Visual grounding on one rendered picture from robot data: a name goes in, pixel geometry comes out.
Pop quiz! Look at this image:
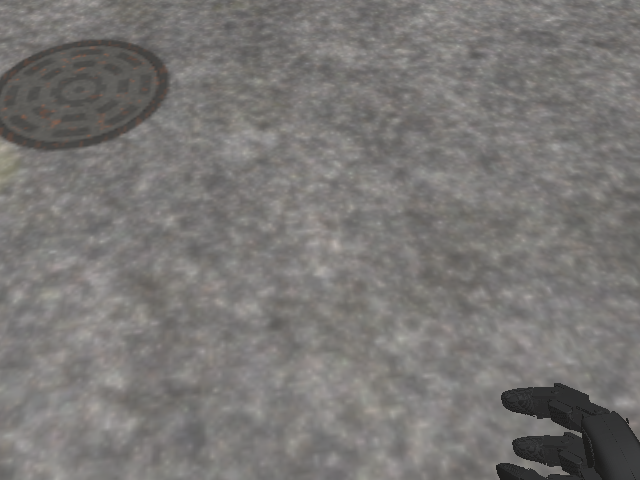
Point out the robot right hand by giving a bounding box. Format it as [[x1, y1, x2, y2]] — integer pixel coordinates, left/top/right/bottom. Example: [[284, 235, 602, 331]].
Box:
[[496, 383, 640, 480]]

